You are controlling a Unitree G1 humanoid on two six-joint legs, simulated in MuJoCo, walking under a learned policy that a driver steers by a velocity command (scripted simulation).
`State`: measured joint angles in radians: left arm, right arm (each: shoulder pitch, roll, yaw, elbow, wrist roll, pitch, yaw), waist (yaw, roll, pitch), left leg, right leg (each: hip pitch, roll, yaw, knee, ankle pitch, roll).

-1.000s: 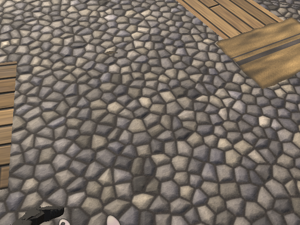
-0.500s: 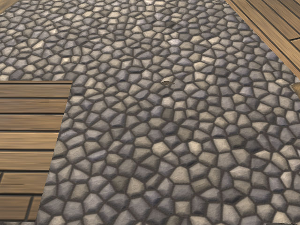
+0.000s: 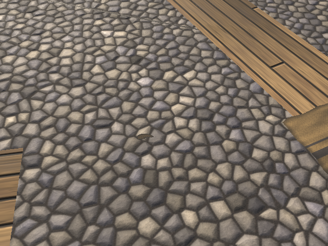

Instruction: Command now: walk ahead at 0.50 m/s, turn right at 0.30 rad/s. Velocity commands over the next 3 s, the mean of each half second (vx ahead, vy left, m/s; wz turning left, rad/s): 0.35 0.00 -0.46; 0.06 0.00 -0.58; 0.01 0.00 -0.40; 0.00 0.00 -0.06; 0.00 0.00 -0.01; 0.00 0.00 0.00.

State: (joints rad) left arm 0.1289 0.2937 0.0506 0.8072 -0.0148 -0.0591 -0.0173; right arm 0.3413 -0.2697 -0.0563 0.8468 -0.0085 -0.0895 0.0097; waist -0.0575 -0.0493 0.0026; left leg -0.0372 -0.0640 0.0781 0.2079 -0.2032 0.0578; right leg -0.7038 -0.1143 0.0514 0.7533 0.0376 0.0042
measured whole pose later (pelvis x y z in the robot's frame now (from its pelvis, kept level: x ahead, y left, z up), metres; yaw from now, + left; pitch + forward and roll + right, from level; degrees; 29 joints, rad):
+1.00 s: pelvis +0.33 -0.06 -0.01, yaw -35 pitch +2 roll +0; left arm 0.18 0.31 0.08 0.63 -0.02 0.08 0.01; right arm 0.13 -0.28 -0.06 0.71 -0.01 0.01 -0.03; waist -0.02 -0.01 0.06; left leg -0.30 0.07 0.09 0.45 -0.17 -0.01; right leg -0.44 -0.04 0.01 0.84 -0.39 0.07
